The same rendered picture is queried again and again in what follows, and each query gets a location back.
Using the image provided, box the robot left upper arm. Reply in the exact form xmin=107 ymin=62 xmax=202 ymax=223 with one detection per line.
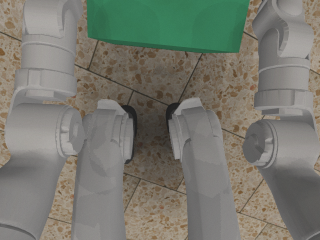
xmin=0 ymin=103 xmax=85 ymax=240

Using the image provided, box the robot right upper arm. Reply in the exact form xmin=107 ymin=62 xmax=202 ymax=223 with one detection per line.
xmin=242 ymin=119 xmax=320 ymax=240

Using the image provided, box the right robot forearm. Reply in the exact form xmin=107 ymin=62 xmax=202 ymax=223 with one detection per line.
xmin=252 ymin=0 xmax=320 ymax=156

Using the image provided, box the left robot forearm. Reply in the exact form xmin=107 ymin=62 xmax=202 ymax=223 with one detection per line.
xmin=4 ymin=0 xmax=84 ymax=149

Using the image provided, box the robot right thigh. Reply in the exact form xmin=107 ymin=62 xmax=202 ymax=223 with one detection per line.
xmin=168 ymin=106 xmax=241 ymax=240

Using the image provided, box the robot right shin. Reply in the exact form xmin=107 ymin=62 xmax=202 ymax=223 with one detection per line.
xmin=174 ymin=97 xmax=223 ymax=143

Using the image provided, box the carton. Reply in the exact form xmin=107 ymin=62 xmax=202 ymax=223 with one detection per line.
xmin=86 ymin=0 xmax=250 ymax=53

